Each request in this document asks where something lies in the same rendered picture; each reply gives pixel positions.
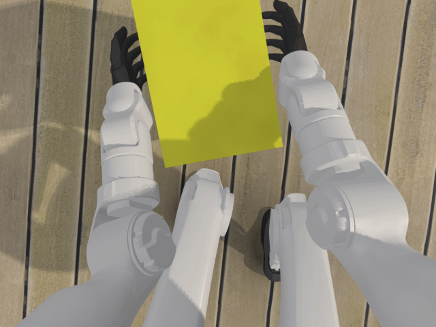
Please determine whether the left robot forearm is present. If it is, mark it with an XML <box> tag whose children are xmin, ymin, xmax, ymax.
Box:
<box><xmin>89</xmin><ymin>82</ymin><xmax>160</xmax><ymax>237</ymax></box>

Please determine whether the robot left hand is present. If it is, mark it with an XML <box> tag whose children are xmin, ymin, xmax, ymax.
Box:
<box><xmin>110</xmin><ymin>26</ymin><xmax>147</xmax><ymax>90</ymax></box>

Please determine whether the robot left upper arm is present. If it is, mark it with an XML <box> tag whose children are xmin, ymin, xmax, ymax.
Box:
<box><xmin>15</xmin><ymin>211</ymin><xmax>176</xmax><ymax>327</ymax></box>

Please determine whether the robot left shin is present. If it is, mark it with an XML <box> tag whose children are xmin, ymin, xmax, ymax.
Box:
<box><xmin>175</xmin><ymin>168</ymin><xmax>223</xmax><ymax>220</ymax></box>

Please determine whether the robot right hand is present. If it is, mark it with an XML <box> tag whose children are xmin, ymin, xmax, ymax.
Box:
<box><xmin>262</xmin><ymin>0</ymin><xmax>308</xmax><ymax>62</ymax></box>

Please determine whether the left robot thigh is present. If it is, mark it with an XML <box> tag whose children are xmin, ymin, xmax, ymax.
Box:
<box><xmin>142</xmin><ymin>178</ymin><xmax>234</xmax><ymax>327</ymax></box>

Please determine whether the robot right upper arm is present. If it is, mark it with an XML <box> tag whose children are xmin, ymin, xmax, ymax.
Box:
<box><xmin>305</xmin><ymin>177</ymin><xmax>436</xmax><ymax>327</ymax></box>

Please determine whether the carton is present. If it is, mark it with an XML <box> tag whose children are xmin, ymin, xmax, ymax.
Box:
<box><xmin>131</xmin><ymin>0</ymin><xmax>283</xmax><ymax>168</ymax></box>

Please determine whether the right robot forearm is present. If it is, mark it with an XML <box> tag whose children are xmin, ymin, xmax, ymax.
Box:
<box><xmin>278</xmin><ymin>50</ymin><xmax>409</xmax><ymax>222</ymax></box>

